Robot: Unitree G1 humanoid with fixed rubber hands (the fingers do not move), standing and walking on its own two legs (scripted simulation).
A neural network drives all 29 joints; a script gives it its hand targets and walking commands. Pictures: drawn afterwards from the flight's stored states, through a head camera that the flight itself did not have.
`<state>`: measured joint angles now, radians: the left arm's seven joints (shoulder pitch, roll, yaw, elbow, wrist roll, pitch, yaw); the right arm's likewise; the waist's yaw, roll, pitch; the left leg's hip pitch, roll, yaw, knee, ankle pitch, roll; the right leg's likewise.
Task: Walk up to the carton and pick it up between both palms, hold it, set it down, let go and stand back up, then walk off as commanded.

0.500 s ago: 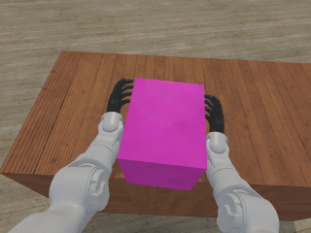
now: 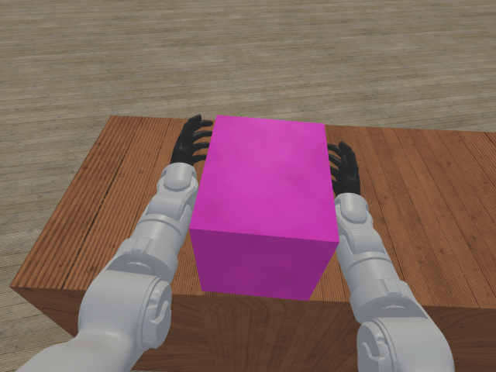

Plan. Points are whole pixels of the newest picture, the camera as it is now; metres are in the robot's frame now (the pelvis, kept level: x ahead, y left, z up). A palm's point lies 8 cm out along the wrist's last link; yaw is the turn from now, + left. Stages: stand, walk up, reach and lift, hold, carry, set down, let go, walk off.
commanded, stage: reach and lift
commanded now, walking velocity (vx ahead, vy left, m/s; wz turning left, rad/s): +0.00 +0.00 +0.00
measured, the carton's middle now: (262, 207) +0.38 -0.01 +0.08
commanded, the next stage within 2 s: hold in 1.20 s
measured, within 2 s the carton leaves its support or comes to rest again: neither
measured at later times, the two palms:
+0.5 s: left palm (163, 148) +0.38 +0.13 +0.21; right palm (359, 172) +0.36 -0.14 +0.18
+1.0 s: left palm (154, 142) +0.38 +0.14 +0.22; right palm (350, 164) +0.37 -0.13 +0.19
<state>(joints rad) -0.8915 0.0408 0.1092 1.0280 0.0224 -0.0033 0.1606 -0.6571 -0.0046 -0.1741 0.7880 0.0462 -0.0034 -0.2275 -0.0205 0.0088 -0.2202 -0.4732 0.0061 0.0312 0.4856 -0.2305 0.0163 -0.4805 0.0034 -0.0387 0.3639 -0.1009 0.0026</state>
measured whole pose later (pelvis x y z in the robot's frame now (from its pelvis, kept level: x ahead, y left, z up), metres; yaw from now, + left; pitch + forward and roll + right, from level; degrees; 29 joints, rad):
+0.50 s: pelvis -0.02 -0.01 +0.01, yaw +0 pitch -2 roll -1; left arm -0.88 0.03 0.28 0.89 0.17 0.33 0.11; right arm -0.78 0.00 -0.15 0.84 0.06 0.27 -0.22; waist -0.02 0.01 -0.16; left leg -0.17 0.00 0.03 0.42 -0.22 0.02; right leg -0.20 0.00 -0.04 0.35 -0.11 0.00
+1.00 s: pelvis +0.00 -0.01 +0.01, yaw +0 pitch -2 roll -1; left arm -0.81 0.01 0.28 0.62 0.17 0.50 0.09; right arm -0.73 -0.02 -0.05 0.70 0.13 0.35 -0.25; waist -0.02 0.01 -0.12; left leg -0.14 0.00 0.03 0.40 -0.22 0.02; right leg -0.16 0.00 -0.04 0.32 -0.11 0.00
